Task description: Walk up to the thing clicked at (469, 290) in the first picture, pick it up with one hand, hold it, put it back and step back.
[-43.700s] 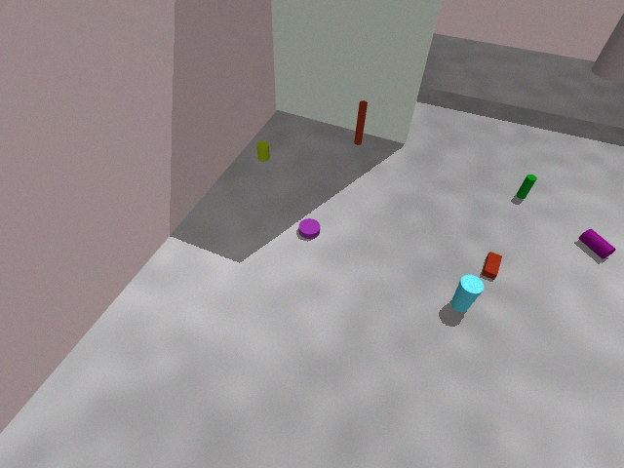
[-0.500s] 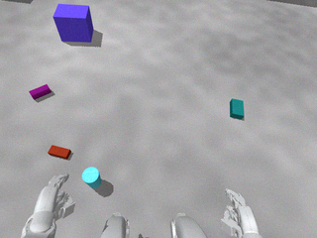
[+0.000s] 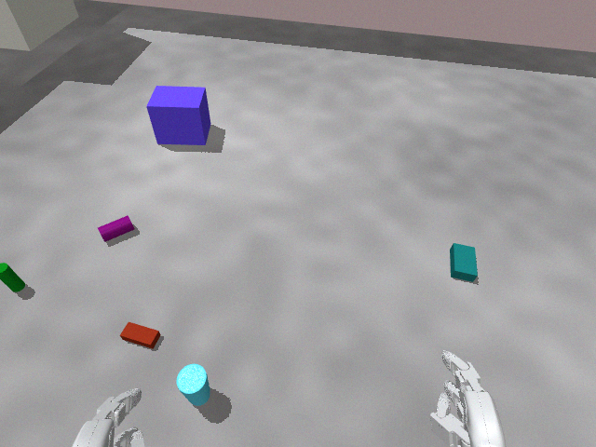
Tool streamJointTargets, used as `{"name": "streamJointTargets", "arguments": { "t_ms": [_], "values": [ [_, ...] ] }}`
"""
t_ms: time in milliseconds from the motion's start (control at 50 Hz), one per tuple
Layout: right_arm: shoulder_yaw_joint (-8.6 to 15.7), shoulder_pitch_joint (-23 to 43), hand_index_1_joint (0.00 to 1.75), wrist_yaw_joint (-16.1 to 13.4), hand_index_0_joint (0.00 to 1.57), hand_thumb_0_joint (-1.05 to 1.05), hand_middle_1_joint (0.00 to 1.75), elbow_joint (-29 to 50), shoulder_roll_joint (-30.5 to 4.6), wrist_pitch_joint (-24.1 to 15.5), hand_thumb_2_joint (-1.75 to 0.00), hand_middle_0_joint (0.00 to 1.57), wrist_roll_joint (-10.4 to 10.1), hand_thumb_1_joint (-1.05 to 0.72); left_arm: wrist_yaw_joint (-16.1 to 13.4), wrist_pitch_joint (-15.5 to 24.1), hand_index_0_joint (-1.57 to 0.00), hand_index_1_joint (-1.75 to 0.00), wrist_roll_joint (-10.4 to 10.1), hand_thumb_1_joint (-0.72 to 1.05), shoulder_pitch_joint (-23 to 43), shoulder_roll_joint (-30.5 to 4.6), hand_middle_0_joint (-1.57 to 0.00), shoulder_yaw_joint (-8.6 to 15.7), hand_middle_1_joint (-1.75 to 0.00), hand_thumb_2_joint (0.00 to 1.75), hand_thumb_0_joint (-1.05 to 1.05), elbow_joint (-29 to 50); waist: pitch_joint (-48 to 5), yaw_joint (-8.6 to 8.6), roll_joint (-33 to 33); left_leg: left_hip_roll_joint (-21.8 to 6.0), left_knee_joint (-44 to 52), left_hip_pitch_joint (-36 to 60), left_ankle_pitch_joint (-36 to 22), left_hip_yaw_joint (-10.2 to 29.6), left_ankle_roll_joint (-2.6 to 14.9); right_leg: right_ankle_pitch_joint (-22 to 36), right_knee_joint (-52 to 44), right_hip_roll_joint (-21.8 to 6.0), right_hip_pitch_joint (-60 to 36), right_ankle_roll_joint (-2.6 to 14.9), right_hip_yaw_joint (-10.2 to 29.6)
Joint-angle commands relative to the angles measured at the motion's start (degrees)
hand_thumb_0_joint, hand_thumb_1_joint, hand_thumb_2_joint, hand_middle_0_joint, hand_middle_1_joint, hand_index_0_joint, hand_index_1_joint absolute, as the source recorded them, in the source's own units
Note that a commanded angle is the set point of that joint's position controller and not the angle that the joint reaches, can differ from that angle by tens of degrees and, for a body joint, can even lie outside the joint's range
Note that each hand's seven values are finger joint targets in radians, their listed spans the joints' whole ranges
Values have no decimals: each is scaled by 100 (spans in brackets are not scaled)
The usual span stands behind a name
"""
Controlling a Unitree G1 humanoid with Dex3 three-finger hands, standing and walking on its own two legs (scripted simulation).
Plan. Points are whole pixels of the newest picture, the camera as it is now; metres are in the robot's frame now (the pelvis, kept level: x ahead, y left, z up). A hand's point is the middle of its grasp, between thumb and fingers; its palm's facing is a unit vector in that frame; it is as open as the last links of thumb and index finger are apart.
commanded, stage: home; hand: left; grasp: from above
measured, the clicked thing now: (195, 387) +0.43 +0.25 -0.64
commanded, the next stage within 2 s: stand in 1.78 s
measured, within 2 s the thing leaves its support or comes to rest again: neither
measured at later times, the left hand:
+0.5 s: hand out of the picture +0.16 +0.18 -0.05, palm faces +0.04 -0.98 -0.20, open 7.4 cm
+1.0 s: hand out of the picture +0.15 +0.18 -0.05, palm faces +0.04 -0.98 -0.20, open 7.4 cm
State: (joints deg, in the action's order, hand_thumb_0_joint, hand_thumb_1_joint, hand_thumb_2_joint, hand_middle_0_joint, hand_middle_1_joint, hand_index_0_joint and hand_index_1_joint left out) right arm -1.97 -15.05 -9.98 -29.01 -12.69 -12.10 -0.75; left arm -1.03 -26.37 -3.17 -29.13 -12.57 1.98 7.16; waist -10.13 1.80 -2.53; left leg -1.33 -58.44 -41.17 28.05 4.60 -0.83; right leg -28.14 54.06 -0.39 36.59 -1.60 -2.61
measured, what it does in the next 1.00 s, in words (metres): stands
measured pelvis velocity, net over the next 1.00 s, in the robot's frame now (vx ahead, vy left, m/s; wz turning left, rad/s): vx -0.01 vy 0.00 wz -0.01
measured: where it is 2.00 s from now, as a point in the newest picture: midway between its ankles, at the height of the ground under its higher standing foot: outside the picture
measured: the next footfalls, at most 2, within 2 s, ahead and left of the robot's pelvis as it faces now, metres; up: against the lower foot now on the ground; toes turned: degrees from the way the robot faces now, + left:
none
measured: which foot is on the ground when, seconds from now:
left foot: down 0.00-1.00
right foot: down 0.00-1.00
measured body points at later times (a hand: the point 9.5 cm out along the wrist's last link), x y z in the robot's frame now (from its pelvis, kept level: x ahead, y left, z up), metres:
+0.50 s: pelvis +0.00 +0.00 +0.00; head +0.02 +0.01 +0.45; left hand +0.16 +0.23 -0.03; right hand +0.15 -0.24 -0.06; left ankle +0.01 +0.12 -0.68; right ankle -0.01 -0.14 -0.68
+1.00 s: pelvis -0.01 +0.00 +0.00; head +0.01 +0.01 +0.45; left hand +0.15 +0.23 -0.03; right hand +0.16 -0.24 -0.06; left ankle +0.01 +0.12 -0.68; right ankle -0.01 -0.14 -0.68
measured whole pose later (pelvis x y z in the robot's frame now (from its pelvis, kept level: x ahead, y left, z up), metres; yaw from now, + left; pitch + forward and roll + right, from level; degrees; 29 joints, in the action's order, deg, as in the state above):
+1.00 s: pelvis -0.01 +0.00 +0.00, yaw -1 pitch +10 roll -3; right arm -1.8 -16.2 -9.8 -30.4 -12.5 -13.2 -0.4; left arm -1.1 -26.5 -3.0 -29.1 -13.1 1.7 7.6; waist -9.5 2.1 -2.5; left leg -1.6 -58.6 -40.7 27.9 4.1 -0.8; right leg -27.7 54.2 -0.1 36.3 -1.7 -2.1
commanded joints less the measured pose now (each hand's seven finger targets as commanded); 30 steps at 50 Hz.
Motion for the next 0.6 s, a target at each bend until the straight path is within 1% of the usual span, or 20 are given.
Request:
{"name": "streamJointTargets", "arguments": {
  "t_ms": [0, 20, 40, 80, 100, 140, 180, 240, 260, 280, 300, 320, 360, 380, 420, 480, 500, 520, 580],
  "values": [
    [301, 240, 30, -79, 20, 0, 30, 826, -683, -374, -90, 20, 17, -90, -22, 341, -20, -30, 50, 90, 182, -618, -20, 352, -30, 90, 0, 1168, -452, 86, -30, 162, 883, 786, -1437, -260, 157, 1448, -840, 153, -223, 133, -141],
    [299, 242, 30, -75, 20, 0, 30, 793, -684, -375, -90, 20, 17, -90, -20, 342, -20, -30, 43, 90, 219, -612, -20, 340, -30, 90, 0, 1148, -484, 77, -75, 158, 877, 816, -1492, -263, 148, 1489, -834, 151, -237, 137, -139],
    [290, 254, 30, -74, 20, 0, 30, 790, -686, -377, -90, 20, 24, -90, -21, 332, -20, -30, 53, 90, 198, -599, -20, 302, -30, 90, 0, 1126, -360, 70, -125, 157, 919, 782, -1432, -249, 144, 1428, -837, 160, -209, 136, -159],
    [293, 265, 30, -64, 20, 0, 30, 765, -693, -391, -90, 20, 32, -90, -26, 329, -20, -30, 54, 90, 211, -575, -20, 293, -30, 90, 0, 1068, -340, 95, -146, 127, 996, 806, -1318, -201, 128, 1275, -818, 181, -165, 157, -188],
    [284, 300, 30, -66, 20, 0, 30, 787, -690, -379, -90, 20, 21, -90, -44, 334, -20, -30, 53, 90, 200, -605, -20, 329, -30, 90, 0, 1111, -299, 47, -139, 126, 1000, 772, -1300, -198, 134, 1262, -836, 175, -181, 153, -189],
    [275, 319, 30, -58, 20, 0, 30, 799, -677, -377, -90, 20, 18, -90, -47, 341, -20, -30, 48, 90, 206, -622, -20, 331, -30, 90, 0, 1117, -288, 30, -131, 129, 1032, 701, -1168, -175, 137, 1143, -853, 185, -174, 152, -200],
    [290, 303, 30, -59, 20, 0, 30, 793, -687, -390, -90, 20, 25, -90, -45, 340, -20, -30, 54, 90, 164, -590, -20, 312, -30, 90, 0, 1132, -364, 44, -189, 100, 1075, 783, -1195, -146, 116, 1129, -786, 209, -163, 169, -214],
    [288, 286, 30, -58, 20, 0, 30, 818, -692, -388, -90, 20, 12, -90, -57, 339, -20, -30, 39, 90, 181, -597, -20, 319, -30, 90, 0, 1164, -375, 51, -78, 93, 1057, 761, -1236, -134, 123, 1166, -789, 216, -167, 169, -214],
    [285, 292, 30, -55, 20, 0, 30, 799, -691, -386, -90, 20, 16, -90, -56, 344, -20, -30, 20, 90, 179, -578, -20, 307, -30, 90, 0, 1125, -297, 35, -123, 95, 1066, 705, -1166, -129, 119, 1114, -801, 208, -146, 165, -214],
    [284, 292, 30, -54, 20, 0, 30, 793, -683, -387, -90, 20, 19, -90, -54, 340, -20, -30, 14, 90, 101, -563, -20, 331, -30, 90, 0, 1107, -329, 22, -103, 90, 1058, 742, -1183, -141, 119, 1117, -799, 213, -170, 169, -214],
    [289, 289, 30, -62, 20, 0, 30, 789, -694, -392, -90, 20, 13, -90, -55, 339, -20, -30, 25, 90, 134, -575, -20, 292, -30, 90, 0, 1123, -351, 29, -122, 93, 1049, 763, -1176, -158, 120, 1109, -810, 207, -159, 166, -201],
    [294, 281, 30, -65, 20, 0, 30, 815, -683, -389, -90, 20, 20, -90, -60, 347, -20, -30, 28, 90, 172, -599, -20, 330, -30, 90, 0, 1156, -420, 63, -88, 95, 1016, 754, -1204, -167, 124, 1145, -818, 210, -169, 161, -188],
    [292, 257, 30, -66, 20, 0, 30, 778, -686, -403, -90, 20, 22, -90, -44, 342, -20, -30, 8, 90, 155, -600, -20, 330, -30, 90, 0, 1168, -408, 45, -98, 95, 996, 749, -1263, -166, 125, 1196, -806, 202, -177, 161, -189],
    [297, 239, 30, -68, 20, 0, 30, 772, -700, -412, -90, 20, 32, -90, -47, 340, -20, -30, 19, 90, 144, -569, -20, 312, -30, 90, 0, 1121, -431, 67, -111, 89, 1011, 788, -1268, -159, 116, 1192, -779, 209, -180, 164, -191],
    [309, 233, 30, -72, 20, 0, 30, 788, -689, -414, -90, 20, 29, -90, -54, 333, -20, -30, 36, 90, 113, -572, -20, 331, -30, 90, 0, 1126, -426, 31, -121, 71, 1036, 772, -1307, -134, 99, 1193, -741, 214, -139, 174, -206],
    [313, 258, 30, -72, 20, 0, 30, 792, -699, -420, -90, 20, 31, -90, -46, 330, -20, -30, 34, 90, 55, -569, -20, 328, -30, 90, 0, 1044, -356, 14, -51, 66, 1060, 709, -1168, -133, 102, 1059, -756, 216, -141, 170, -210],
    [310, 238, 30, -71, 20, 0, 30, 772, -686, -416, -90, 20, 30, -90, -39, 340, -20, -30, 32, 90, 186, -577, -20, 303, -30, 90, 0, 1173, -364, 17, -157, 77, 1035, 730, -1210, -155, 101, 1113, -772, 202, -129, 174, -189],
    [317, 238, 30, -78, 20, 0, 30, 782, -701, -420, -90, 20, 24, -90, -38, 344, -20, -30, 23, 90, 174, -608, -20, 358, -30, 90, 0, 1146, -360, 53, -70, 77, 1010, 740, -1232, -168, 116, 1141, -792, 206, -169, 161, -181],
    [303, 228, 30, -80, 20, 0, 30, 758, -671, -429, -90, 20, 27, -90, -32, 313, -20, -30, 22, 90, 150, -604, -20, 327, -30, 90, 0, 1132, -391, 38, -23, 113, 905, 703, -1347, -230, 138, 1292, -839, 170, -225, 138, -132]
  ]
}}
